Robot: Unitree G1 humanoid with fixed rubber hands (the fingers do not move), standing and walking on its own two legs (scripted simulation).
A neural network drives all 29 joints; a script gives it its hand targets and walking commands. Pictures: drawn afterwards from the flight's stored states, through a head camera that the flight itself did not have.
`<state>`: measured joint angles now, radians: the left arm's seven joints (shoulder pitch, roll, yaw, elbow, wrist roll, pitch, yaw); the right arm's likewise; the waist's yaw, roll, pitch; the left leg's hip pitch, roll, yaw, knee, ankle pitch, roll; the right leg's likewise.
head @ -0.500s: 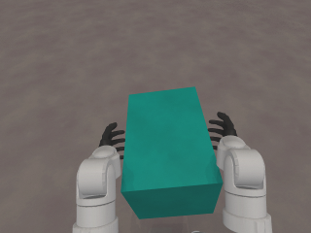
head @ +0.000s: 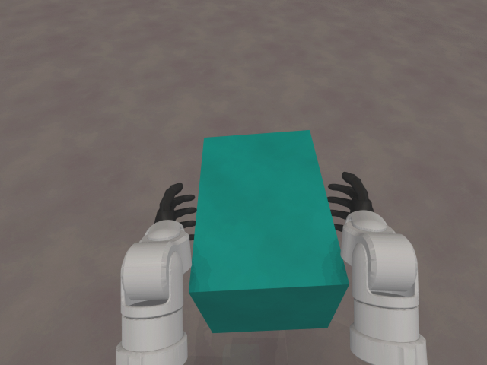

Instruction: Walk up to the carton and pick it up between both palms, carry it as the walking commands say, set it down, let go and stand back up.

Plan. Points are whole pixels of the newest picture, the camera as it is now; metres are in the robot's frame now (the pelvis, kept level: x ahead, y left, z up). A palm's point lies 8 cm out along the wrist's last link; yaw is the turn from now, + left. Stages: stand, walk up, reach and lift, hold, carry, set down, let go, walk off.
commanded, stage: carry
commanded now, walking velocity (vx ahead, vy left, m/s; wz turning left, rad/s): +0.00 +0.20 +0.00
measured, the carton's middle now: (262, 228) +0.35 +0.00 +0.02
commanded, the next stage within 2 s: none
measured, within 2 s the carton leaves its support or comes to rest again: neither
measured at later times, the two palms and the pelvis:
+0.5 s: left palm (66, 252) +0.26 +0.29 +0.09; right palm (259, 248) +0.26 +0.01 +0.11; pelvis -0.03 +0.15 -0.01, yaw -1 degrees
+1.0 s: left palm out of the picture +0.25 +0.37 +0.10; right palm (195, 263) +0.24 +0.10 +0.10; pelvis -0.05 +0.26 +0.00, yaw -3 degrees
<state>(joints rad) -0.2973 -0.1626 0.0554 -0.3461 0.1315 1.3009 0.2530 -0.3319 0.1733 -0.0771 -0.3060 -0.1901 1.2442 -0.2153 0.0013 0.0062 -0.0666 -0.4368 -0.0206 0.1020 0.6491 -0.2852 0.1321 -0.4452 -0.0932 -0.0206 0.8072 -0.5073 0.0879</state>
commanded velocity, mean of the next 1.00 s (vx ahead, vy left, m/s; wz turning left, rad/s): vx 0.00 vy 0.20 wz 0.00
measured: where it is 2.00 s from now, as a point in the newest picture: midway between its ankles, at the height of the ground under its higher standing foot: outside the picture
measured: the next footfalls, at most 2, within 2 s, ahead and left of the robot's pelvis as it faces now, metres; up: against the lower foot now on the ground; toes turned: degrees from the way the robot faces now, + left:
right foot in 0.30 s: -0.03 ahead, -0.11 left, +0.00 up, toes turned -13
left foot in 0.44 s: +0.03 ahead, +0.25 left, +0.00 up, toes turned +1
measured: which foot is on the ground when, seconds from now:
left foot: down 0.00-0.28, up 0.30-0.42, down 0.44-0.90, up 0.92-1.00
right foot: up 0.00-0.28, down 0.30-0.46, up 0.48-0.86, down 0.88-1.00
